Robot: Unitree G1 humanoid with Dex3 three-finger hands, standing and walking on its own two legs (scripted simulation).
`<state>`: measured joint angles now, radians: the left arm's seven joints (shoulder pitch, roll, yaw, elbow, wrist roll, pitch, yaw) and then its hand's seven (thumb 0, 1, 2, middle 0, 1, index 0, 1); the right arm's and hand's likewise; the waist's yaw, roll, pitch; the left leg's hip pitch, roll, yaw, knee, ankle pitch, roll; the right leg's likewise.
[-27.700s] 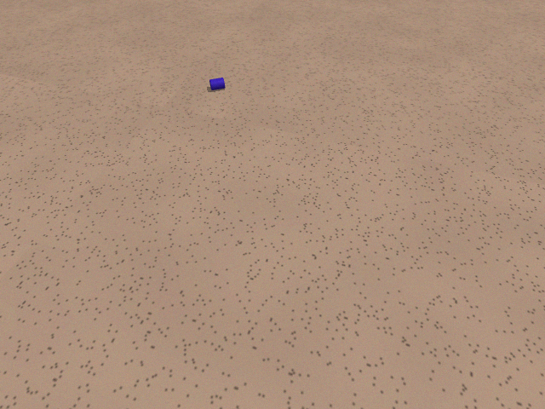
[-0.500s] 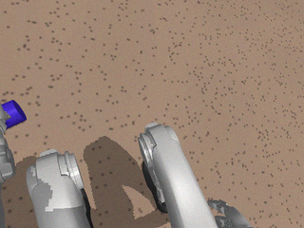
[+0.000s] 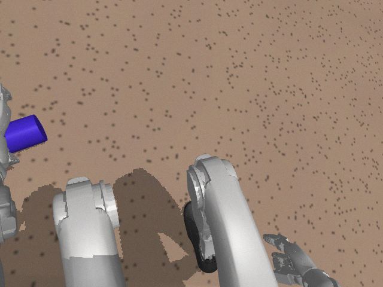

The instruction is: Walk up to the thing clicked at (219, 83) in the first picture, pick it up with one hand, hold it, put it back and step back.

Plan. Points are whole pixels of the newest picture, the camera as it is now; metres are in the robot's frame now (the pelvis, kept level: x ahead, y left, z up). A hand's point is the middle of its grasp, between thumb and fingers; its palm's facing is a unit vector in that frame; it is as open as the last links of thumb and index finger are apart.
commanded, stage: rest palm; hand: left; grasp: from above
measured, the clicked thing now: (20, 134) +0.46 +0.32 -0.28
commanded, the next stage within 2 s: close in 1.18 s
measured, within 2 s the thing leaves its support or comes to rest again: neither
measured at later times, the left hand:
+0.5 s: hand (13, 131) +0.45 +0.32 -0.23, palm faces -0.39 -0.19 -0.90, open 14.5 cm
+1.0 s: hand (13, 137) +0.44 +0.32 -0.24, palm faces -0.39 -0.20 -0.90, open 14.3 cm
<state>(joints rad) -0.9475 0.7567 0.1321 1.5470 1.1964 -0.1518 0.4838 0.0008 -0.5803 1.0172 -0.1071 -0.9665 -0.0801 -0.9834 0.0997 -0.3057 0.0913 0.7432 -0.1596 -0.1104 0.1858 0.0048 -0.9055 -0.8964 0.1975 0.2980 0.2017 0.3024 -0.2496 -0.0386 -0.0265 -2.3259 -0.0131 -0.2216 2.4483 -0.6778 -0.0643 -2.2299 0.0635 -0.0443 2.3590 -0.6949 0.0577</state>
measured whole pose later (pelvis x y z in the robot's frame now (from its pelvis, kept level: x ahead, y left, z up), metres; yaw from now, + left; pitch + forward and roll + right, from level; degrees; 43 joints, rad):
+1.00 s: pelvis +0.00 +0.01 -0.02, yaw -5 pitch +27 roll -14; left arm -1.02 0.95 0.18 1.79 1.22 -0.17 0.65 0.00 -0.55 1.00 -0.11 -0.94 -0.08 -0.96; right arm 0.10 -0.34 0.22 0.75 -0.27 -0.27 0.28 0.00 -0.90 -0.90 0.20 0.30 0.20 0.30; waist -0.34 -0.11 0.11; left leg -2.34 0.00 -0.29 2.56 -0.70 -0.04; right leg -2.21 0.10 -0.09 2.39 -0.69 0.06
